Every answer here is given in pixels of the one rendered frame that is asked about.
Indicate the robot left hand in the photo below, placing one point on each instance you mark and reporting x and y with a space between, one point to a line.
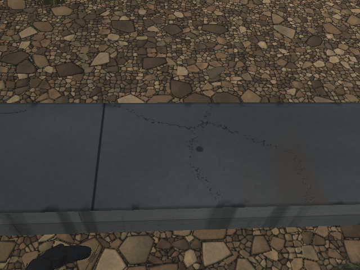
59 255

